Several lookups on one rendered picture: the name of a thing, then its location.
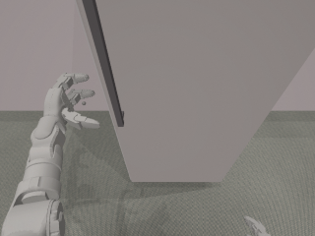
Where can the robot left hand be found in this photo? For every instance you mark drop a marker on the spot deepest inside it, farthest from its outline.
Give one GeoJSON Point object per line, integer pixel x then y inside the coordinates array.
{"type": "Point", "coordinates": [56, 101]}

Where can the fridge door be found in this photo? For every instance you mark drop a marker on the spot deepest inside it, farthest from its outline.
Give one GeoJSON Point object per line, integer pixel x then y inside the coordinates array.
{"type": "Point", "coordinates": [197, 78]}

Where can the handle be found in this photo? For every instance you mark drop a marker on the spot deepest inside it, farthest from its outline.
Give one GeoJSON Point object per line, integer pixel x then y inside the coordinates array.
{"type": "Point", "coordinates": [102, 54]}

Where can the robot right hand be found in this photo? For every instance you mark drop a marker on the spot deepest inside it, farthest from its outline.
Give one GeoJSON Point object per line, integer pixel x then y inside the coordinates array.
{"type": "Point", "coordinates": [257, 227]}

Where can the left robot upper arm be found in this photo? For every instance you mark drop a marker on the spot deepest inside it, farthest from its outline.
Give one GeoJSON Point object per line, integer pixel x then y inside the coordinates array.
{"type": "Point", "coordinates": [43, 218]}

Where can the left robot forearm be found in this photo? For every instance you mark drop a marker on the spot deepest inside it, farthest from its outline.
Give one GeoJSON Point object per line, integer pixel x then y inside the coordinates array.
{"type": "Point", "coordinates": [41, 180]}

